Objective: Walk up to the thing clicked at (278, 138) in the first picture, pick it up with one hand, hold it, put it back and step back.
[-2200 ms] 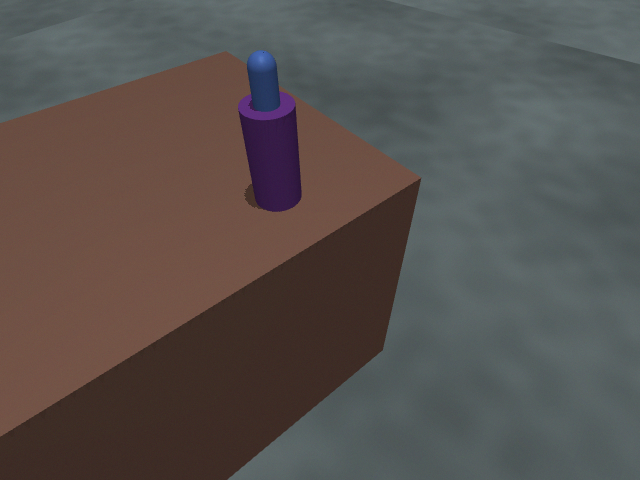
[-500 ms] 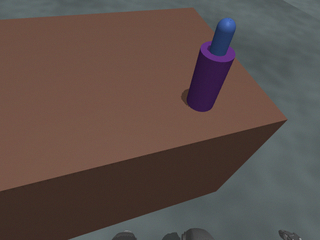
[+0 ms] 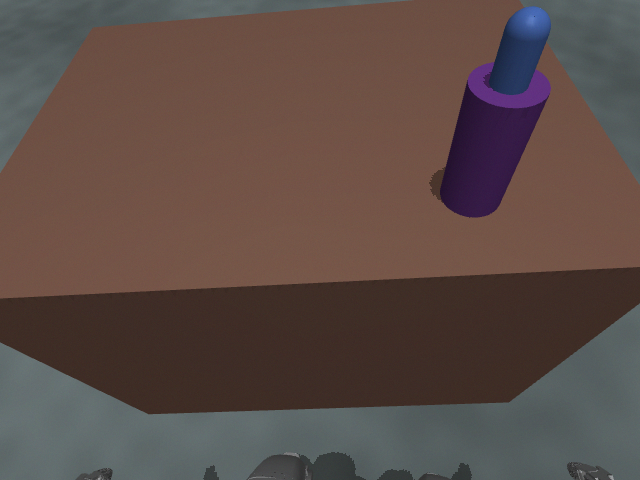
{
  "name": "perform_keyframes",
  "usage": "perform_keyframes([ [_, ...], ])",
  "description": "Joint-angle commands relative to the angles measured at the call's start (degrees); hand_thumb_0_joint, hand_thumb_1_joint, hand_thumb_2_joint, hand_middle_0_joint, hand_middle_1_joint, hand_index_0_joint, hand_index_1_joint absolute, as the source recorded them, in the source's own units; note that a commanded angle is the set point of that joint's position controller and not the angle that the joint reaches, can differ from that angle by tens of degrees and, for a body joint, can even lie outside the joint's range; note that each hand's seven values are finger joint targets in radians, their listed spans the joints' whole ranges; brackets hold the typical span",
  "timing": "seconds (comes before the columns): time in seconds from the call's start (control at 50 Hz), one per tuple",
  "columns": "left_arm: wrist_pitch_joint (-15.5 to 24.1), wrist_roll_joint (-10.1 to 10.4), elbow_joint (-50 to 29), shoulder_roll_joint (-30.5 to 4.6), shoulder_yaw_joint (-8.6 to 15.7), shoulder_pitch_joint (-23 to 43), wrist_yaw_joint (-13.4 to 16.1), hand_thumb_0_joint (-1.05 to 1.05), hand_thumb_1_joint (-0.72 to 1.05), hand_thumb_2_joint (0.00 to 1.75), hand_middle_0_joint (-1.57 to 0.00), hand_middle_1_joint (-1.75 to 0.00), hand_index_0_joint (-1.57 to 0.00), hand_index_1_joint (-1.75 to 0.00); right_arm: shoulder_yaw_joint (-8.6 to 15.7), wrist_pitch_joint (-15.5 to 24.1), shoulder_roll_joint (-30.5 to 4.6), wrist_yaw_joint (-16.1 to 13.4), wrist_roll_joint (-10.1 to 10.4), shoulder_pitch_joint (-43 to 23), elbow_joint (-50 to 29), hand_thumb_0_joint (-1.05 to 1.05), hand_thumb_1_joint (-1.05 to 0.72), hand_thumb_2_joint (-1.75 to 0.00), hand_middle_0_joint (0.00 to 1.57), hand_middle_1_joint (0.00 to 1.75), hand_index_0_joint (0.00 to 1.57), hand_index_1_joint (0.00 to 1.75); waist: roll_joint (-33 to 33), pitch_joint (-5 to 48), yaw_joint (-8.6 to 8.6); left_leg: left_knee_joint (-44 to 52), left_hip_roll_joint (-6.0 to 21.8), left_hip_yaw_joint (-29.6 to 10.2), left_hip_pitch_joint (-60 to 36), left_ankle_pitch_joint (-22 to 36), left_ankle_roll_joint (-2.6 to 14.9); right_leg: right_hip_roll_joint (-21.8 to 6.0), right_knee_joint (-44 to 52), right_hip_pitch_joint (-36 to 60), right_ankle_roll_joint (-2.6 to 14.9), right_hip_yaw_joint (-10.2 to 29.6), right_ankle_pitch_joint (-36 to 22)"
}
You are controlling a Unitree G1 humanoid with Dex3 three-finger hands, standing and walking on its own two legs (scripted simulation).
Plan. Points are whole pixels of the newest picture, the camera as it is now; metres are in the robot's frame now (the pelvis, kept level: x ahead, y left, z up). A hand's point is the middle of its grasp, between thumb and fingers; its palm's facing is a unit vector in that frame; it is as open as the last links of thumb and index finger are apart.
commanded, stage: walk up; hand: right
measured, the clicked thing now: (494, 122) +0.51 -0.18 +0.13
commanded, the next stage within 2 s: stand in 1.76 s
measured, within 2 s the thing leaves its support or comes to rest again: neither
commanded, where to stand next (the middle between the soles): +0.05 +0.01 m, yaw +3 degrees
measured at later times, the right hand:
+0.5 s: hand out of the picture +0.11 -0.24 -0.14, palm faces -0.14 +0.92 -0.35, open 7.3 cm
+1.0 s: hand out of the picture +0.12 -0.20 -0.12, palm faces -0.13 +0.92 -0.36, open 7.3 cm
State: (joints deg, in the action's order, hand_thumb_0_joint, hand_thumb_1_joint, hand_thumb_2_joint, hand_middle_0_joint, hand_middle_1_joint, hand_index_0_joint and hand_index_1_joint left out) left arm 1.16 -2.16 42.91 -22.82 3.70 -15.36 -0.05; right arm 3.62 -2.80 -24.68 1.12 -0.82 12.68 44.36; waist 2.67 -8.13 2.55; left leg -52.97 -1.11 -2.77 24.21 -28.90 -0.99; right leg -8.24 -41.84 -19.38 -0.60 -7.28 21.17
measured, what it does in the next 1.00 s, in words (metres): steps on the spot: left foot, then right foot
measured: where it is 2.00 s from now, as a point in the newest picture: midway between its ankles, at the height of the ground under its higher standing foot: outside the picture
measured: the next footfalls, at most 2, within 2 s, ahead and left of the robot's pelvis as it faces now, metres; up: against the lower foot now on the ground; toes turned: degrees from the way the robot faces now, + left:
left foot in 0.06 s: +0.02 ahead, +0.15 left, +0.00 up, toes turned +5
right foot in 0.34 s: +0.06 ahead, -0.12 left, +0.00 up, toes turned +5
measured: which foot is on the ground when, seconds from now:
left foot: up 0.00-0.04, down 0.06-1.00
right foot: down 0.00-0.08, up 0.10-0.32, down 0.34-1.00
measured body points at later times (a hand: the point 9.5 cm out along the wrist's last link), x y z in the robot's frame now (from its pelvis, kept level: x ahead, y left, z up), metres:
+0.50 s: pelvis -0.02 +0.01 +0.00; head +0.00 +0.00 +0.45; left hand +0.00 +0.33 -0.11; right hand +0.12 -0.28 -0.12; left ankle -0.02 +0.14 -0.69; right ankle +0.02 -0.13 -0.72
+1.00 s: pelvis -0.01 +0.03 +0.02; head +0.00 +0.05 +0.47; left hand +0.05 +0.35 -0.11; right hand +0.13 -0.25 -0.10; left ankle -0.02 +0.15 -0.72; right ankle +0.02 -0.12 -0.72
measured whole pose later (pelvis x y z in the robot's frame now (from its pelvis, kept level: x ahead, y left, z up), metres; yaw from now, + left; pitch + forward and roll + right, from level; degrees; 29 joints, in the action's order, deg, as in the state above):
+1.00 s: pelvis -0.01 +0.03 +0.02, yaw +7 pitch -2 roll +0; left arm 0.7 0.2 59.8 -21.6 -0.4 -6.4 -0.9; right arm 0.0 1.5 -19.9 0.5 -0.2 6.2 59.5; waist -1.1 -3.1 0.4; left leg -30.3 -0.5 -2.1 11.4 -16.7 0.2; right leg -3.3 -28.5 -11.5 -2.8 0.0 14.8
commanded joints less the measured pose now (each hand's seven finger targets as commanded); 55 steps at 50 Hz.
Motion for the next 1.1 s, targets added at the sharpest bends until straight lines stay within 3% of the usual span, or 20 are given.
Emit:
perform_keyframes([
  [0.0, 0.3, 0.94, -3.69, -17.57, 4.89, -0.74, 1.01, 0.0, 0.9, 0.9, -0.2, -0.3, -0.2, -0.3, 3.4, 2.89, -8.13, -0.64, -0.23, 1.5, -3.78, 0.0, -0.9, -0.9, 0.2, 0.3, 0.2, 0.3, -16.61, 10.47, -0.38, 15.33, -1.11, 4.88, -5.39, 5.94, 1.32, -10.51, 7.33, 8.43, 12.35, 11.84, -25.84],
  [0.04, -0.29, 1.33, -3.94, -14.1, 3.34, 0.19, 0.94, 0.0, 0.9, 0.9, -0.2, -0.3, -0.2, -0.3, 4.36, 3.53, -10.03, -1.0, -0.59, 7.09, -0.78, 0.0, -0.9, -0.9, 0.2, 0.3, 0.2, 0.3, -6.75, 12.68, -3.92, 24.97, -1.29, 1.48, -18.24, 13.15, 4.02, -7.28, -5.42, -0.64, 7.57, 7.03, -15.8],
  [0.08, -0.92, 2.18, -4.43, -9.76, 2.13, -0.06, 1.45, 0.0, 0.9, 0.9, -0.2, -0.3, -0.2, -0.3, 5.5, 3.83, -18.3, -1.37, -1.45, 4.19, -3.62, 0.0, -0.9, -0.9, 0.2, 0.3, 0.2, 0.3, 12.02, 10.39, -3.66, 33.43, 19.23, -31.92, -15.92, 11.25, 14.68, 4.49, -18.87, -16.39, 1.19, 3.89, 15.12],
  [0.1, -0.9, 1.74, -3.32, -14.32, 3.18, 3.48, 2.33, 0.0, 0.9, 0.9, -0.2, -0.3, -0.2, -0.3, 5.81, 3.62, -19.55, -1.38, -0.8, 3.29, -2.77, 0.0, -0.9, -0.9, 0.2, 0.3, 0.2, 0.3, 11.2, 6.85, -5.76, 35.69, 21.53, -34.94, -5.83, 6.25, 19.21, 2.8, -21.11, -10.82, 1.8, 8.94, 19.07],
  [0.16, -0.33, 2.15, 0.64, -13.82, 3.34, -1.72, 1.28, 0.0, 0.9, 0.9, -0.2, -0.3, -0.2, -0.3, 3.13, 3.54, -12.21, -1.79, -0.66, -3.53, -3.94, 0.0, -0.9, -0.9, 0.2, 0.3, 0.2, 0.3, 6.39, 2.71, -1.39, 30.0, 11.38, -16.94, -4.95, 13.84, 13.71, 1.93, -17.58, -9.78, 2.08, 9.02, 9.75],
  [0.26, 0.9, 1.67, 2.86, -11.27, 2.77, -2.85, 1.04, 0.0, 0.9, 0.9, -0.2, -0.3, -0.2, -0.3, 2.86, 3.56, -12.07, -1.25, -0.45, -1.86, -2.33, 0.0, -0.9, -0.9, 0.2, 0.3, 0.2, 0.3, 8.76, 7.36, -2.2, 25.88, 10.16, -14.2, -6.59, 22.37, 12.86, 5.02, -1.22, -0.48, 1.49, 4.72, 7.41],
  [0.32, 1.93, 1.21, 5.44, -10.53, 2.52, -5.93, 1.54, 0.0, 0.9, 0.9, -0.2, -0.3, -0.2, -0.3, 1.89, 2.49, -9.89, -1.07, 0.56, -4.3, -2.45, 0.0, -0.9, -0.9, 0.2, 0.3, 0.2, 0.3, 5.0, 9.16, 0.64, 18.48, 7.24, -9.62, -2.02, 19.39, 9.37, 7.53, 14.01, 10.8, 2.36, 3.47, -4.71],
  [0.34, 2.38, 0.54, 5.36, -12.78, 2.95, -5.71, 1.84, 0.0, 0.9, 0.9, -0.2, -0.3, -0.2, -0.3, 1.16, 2.44, -7.46, -1.11, 0.99, -4.41, -2.94, 0.0, -0.9, -0.9, 0.2, 0.3, 0.2, 0.3, -0.23, 10.16, 0.93, 13.62, 5.04, -7.96, 0.97, 17.43, 6.92, 3.33, 16.98, 13.58, 3.87, 9.76, -5.35],
  [0.36, 2.99, -0.44, 4.6, -15.99, 3.43, -4.15, 2.01, 0.0, 0.9, 0.9, -0.2, -0.3, -0.2, -0.3, 0.55, 2.39, -4.97, -1.05, 1.44, -4.05, -2.98, 0.0, -0.9, -0.9, 0.2, 0.3, 0.2, 0.3, -9.03, 8.9, 0.41, 6.19, -1.02, -5.57, 5.18, 11.34, 3.52, -7.44, 22.86, 12.27, 7.66, 25.7, -2.92],
  [0.38, 2.7, -0.15, 3.67, -20.13, 4.31, 0.64, 1.87, 0.0, 0.9, 0.9, -0.2, -0.3, -0.2, -0.3, 1.64, 1.98, -7.75, -1.58, 0.75, -3.03, -1.88, 0.0, -0.9, -0.9, 0.2, 0.3, 0.2, 0.3, -12.85, 7.02, -0.29, -0.85, -1.92, -3.52, 4.03, -4.44, 2.58, -16.97, 26.42, 3.99, 14.94, 34.83, 5.35],
  [0.4, 2.56, -0.2, 2.39, -20.3, 4.33, 4.7, 1.7, 0.0, 0.9, 0.9, -0.2, -0.3, -0.2, -0.3, 2.57, 1.78, -10.28, -1.64, 0.35, -1.15, -0.4, 0.0, -0.9, -0.9, 0.2, 0.3, 0.2, 0.3, -12.34, 4.32, -1.87, -5.0, 0.83, -5.61, 0.55, -4.46, 2.12, -19.56, 26.65, -1.96, 17.73, 36.87, 6.48],
  [0.46, 2.63, -0.17, 2.8, -15.1, 2.62, 5.54, 1.28, 0.0, 0.9, 0.9, -0.2, -0.3, -0.2, -0.3, 2.46, 2.8, -8.97, -0.6, 0.74, -0.69, 2.04, 0.0, -0.9, -0.9, 0.2, 0.3, 0.2, 0.3, -10.13, 3.02, -2.51, 4.41, 0.07, -2.2, -2.04, -0.4, 2.65, -9.23, 21.82, -0.49, 11.83, 19.68, -1.01],
  [0.54, 1.44, 0.73, 4.31, -13.55, 1.66, 5.68, 0.37, 0.0, 0.9, 0.9, -0.2, -0.3, -0.2, -0.3, 1.76, 4.1, -7.34, -0.52, 0.3, 2.75, 5.08, 0.0, -0.9, -0.9, 0.2, 0.3, 0.2, 0.3, -12.36, 8.24, -3.24, 23.78, -1.52, 2.78, -13.45, 11.53, 2.18, -2.46, 12.11, -0.01, 6.93, 11.13, -5.36],
  [0.56, 1.06, 0.99, 4.45, -11.54, 0.95, 4.99, 0.28, 0.0, 0.9, 0.9, -0.2, -0.3, -0.2, -0.3, 2.07, 4.61, -8.28, -0.94, -0.23, 2.26, 5.21, 0.0, -0.9, -0.9, 0.2, 0.3, 0.2, 0.3, -10.3, 9.96, -3.45, 26.61, 0.59, -1.54, -16.24, 13.33, 2.95, -1.33, 7.89, -1.15, 5.36, 9.35, -7.84],
  [0.6, 0.1, 2.22, 4.94, -7.64, -0.2, 3.7, 0.17, 0.0, 0.9, 0.9, -0.2, -0.3, -0.2, -0.3, 2.51, 5.69, -13.15, -1.74, -0.73, -2.19, 4.01, 0.0, -0.9, -0.9, 0.2, 0.3, 0.2, 0.3, 1.09, 9.74, -1.17, 33.12, 15.93, -24.88, -14.6, 9.88, 9.59, 5.63, 0.21, -6.75, 1.06, 6.09, 3.82],
  [0.62, -0.17, 1.82, 6.39, -11.41, 0.77, 5.37, 0.58, 0.0, 0.9, 0.9, -0.2, -0.3, -0.2, -0.3, 2.86, 5.52, -15.34, -1.62, -0.05, -3.21, 4.67, 0.0, -0.9, -0.9, 0.2, 0.3, 0.2, 0.3, 0.93, 7.89, -2.55, 33.3, 17.27, -25.27, -5.78, 6.41, 12.94, 4.56, -1.87, -0.41, 1.6, 8.61, 10.14],
  [0.64, 0.09, 1.82, 7.13, -11.47, 0.76, 4.41, 0.52, 0.0, 0.9, 0.9, -0.2, -0.3, -0.2, -0.3, 2.47, 5.37, -14.37, -1.55, -0.07, -6.05, 4.69, 0.0, -0.9, -0.9, 0.2, 0.3, 0.2, 0.3, 1.18, 6.25, -0.86, 32.52, 15.71, -22.07, -2.28, 6.61, 12.52, 3.86, 0.6, 3.4, 2.07, 8.49, 6.76],
  [0.72, 1.59, 2.47, 9.57, -11.43, 0.3, 3.0, 0.65, 0.0, 0.9, 0.9, -0.2, -0.3, -0.2, -0.3, 0.25, 5.91, -8.87, -1.74, 0.9, -5.97, 6.67, 0.0, -0.9, -0.9, 0.2, 0.3, 0.2, 0.3, 2.02, 11.72, -0.47, 21.73, 6.08, -5.39, -9.19, 33.08, 3.79, 1.59, 11.92, 10.86, 3.82, 10.55, -21.96],
  [0.84, 0.54, 2.54, 11.49, -10.82, -1.18, 8.91, 0.32, 0.0, 0.9, 0.9, -0.2, -0.3, -0.2, -0.3, 0.14, 5.7, -9.84, -1.96, 0.53, -7.59, 10.08, 0.0, -0.9, -0.9, 0.2, 0.3, 0.2, 0.3, 0.9, 8.3, -1.51, 30.04, 8.95, -9.11, -9.64, 23.88, 4.94, 3.17, 13.15, 8.91, 2.35, 8.88, -12.58],
  [1.08, 1.01, 2.13, 16.72, -10.74, -1.42, 12.38, 0.29, 0.0, 0.9, 0.9, -0.2, -0.3, -0.2, -0.3, -0.55, 5.08, -8.15, -1.58, 0.74, -10.96, 14.17, 0.0, -0.9, -0.9, 0.2, 0.3, 0.2, 0.3, -2.26, 10.13, -2.18, 31.6, 6.54, -3.23, -14.62, 25.03, 3.0, 0.8, 20.17, 12.72, 2.17, 10.61, -19.22],
])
